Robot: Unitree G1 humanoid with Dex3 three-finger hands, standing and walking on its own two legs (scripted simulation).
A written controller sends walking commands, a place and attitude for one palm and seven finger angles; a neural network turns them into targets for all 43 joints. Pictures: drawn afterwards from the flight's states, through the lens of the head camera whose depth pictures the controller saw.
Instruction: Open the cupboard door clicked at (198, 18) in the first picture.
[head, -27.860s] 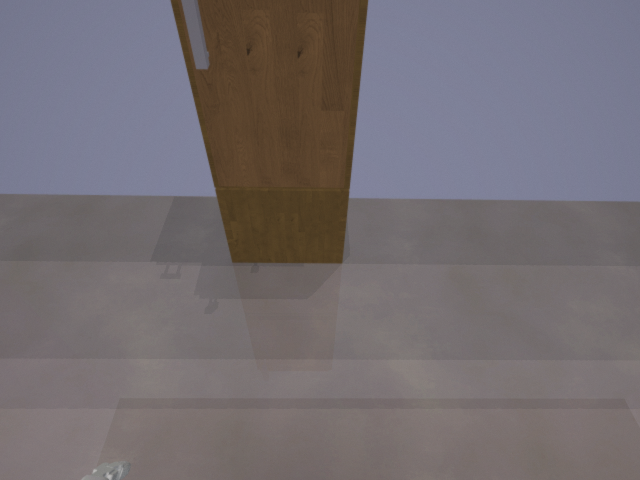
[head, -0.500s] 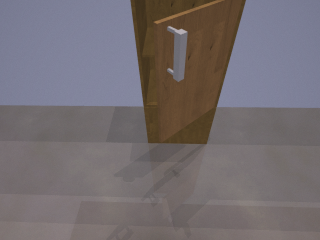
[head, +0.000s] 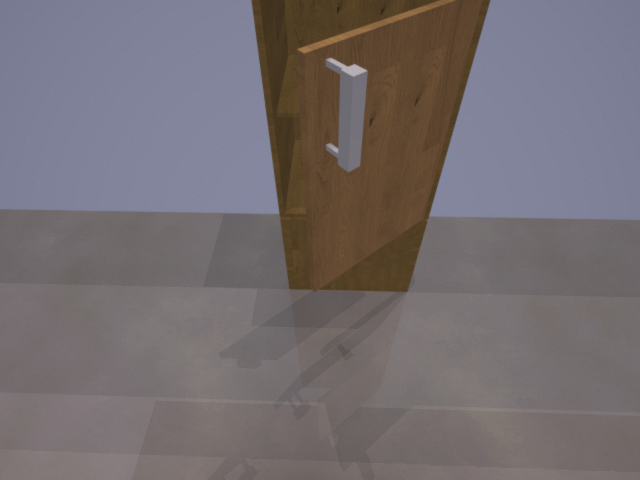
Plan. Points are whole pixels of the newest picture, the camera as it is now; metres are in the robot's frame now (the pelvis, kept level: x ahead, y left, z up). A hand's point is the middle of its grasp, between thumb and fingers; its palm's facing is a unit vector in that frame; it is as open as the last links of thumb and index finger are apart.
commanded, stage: look to check the result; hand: left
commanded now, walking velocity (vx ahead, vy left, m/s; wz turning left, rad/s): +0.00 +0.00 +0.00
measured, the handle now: (341, 116) +0.60 +0.00 +0.15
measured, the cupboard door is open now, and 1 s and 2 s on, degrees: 41 41 41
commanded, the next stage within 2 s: walk to a spot facing it in 0.36 s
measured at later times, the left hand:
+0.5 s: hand out of the picture +0.02 +0.15 -0.17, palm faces +0.06 -0.98 -0.18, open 7.4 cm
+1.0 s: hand out of the picture +0.11 +0.17 -0.17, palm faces -0.14 -0.95 -0.29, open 7.4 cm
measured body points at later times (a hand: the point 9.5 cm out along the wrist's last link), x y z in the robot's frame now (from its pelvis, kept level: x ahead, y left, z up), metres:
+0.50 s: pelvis +0.02 -0.01 +0.00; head +0.04 -0.02 +0.45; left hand +0.02 +0.20 -0.16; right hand +0.02 -0.23 -0.16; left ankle +0.03 +0.12 -0.74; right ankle -0.01 -0.10 -0.74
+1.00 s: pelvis +0.01 -0.03 -0.01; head +0.05 -0.06 +0.43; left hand +0.12 +0.22 -0.15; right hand +0.01 -0.27 -0.18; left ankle +0.03 +0.12 -0.74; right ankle -0.03 -0.11 -0.74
